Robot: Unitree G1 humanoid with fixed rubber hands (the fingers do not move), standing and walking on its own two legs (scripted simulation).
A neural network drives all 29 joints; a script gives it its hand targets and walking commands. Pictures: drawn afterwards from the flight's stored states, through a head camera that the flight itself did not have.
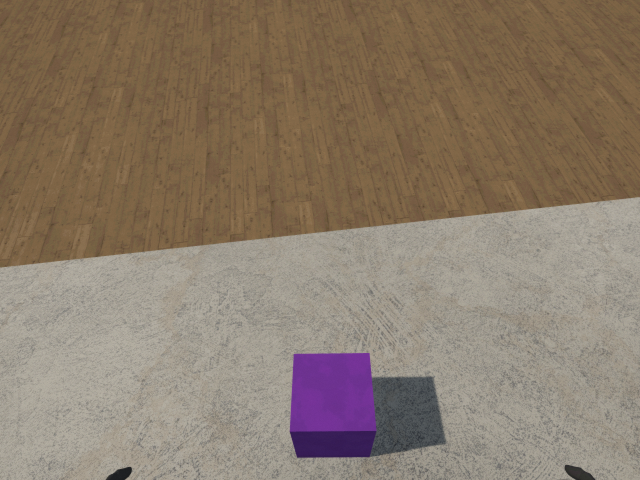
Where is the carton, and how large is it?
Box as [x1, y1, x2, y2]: [290, 353, 375, 457]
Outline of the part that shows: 294,354 290,433 297,457 369,456 375,434 375,420 369,353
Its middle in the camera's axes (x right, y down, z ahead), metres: +0.03 +0.48 +1.09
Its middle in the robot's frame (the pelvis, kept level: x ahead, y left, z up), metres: +0.44 +0.02 -0.66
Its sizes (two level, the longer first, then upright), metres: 0.210 0.200 0.250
